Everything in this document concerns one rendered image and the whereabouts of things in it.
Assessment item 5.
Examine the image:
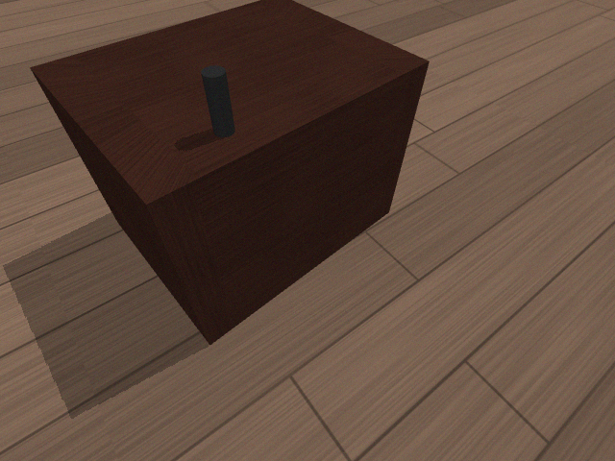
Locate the can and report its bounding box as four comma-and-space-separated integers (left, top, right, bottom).
201, 65, 235, 137

